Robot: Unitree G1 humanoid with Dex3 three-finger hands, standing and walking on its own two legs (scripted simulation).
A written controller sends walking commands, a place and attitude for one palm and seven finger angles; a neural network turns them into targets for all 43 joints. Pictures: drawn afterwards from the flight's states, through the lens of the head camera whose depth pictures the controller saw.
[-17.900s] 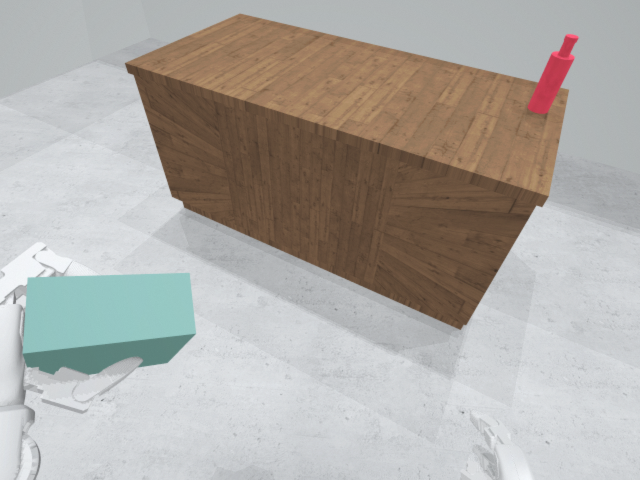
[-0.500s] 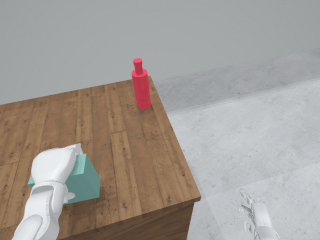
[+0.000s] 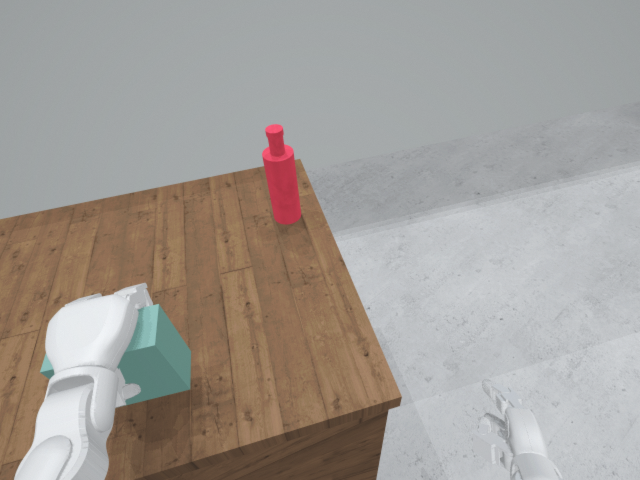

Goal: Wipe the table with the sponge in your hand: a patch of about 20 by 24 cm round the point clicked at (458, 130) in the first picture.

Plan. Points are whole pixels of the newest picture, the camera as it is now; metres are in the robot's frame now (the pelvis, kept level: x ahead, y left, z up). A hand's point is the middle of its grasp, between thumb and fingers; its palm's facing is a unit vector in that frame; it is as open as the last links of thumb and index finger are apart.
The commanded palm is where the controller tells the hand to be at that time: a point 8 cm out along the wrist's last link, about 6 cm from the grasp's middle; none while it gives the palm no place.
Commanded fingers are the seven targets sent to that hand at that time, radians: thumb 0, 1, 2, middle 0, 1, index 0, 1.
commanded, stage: move the sponge above the wiping area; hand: left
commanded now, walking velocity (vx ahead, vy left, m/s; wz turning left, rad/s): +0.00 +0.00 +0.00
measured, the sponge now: (133, 367) +0.22 +0.30 +0.01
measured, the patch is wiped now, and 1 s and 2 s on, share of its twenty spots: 0.00 0.00 0.00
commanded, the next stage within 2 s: none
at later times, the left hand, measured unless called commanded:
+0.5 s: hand (112, 347) +0.22 +0.30 +0.06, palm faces +0.04 -0.05 -1.00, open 10.1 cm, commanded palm +0.19 +0.28 +0.11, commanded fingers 0.00 0.10 1.30 -1.20 -1.60 -1.20 -1.60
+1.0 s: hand (92, 370) +0.20 +0.31 +0.06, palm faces -0.01 -0.09 -1.00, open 10.1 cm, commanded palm +0.18 +0.28 +0.11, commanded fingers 0.00 0.10 1.30 -1.20 -1.60 -1.20 -1.60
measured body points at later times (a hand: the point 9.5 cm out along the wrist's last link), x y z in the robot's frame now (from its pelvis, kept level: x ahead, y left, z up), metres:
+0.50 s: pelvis +0.00 -0.01 +0.00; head -0.01 -0.04 +0.45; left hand +0.22 +0.30 +0.12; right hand +0.24 -0.21 -0.09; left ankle +0.00 +0.13 -0.74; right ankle -0.02 -0.12 -0.74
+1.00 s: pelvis -0.01 +0.00 +0.00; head -0.02 -0.04 +0.45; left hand +0.19 +0.31 +0.11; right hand +0.23 -0.21 -0.08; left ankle +0.00 +0.13 -0.74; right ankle -0.02 -0.12 -0.74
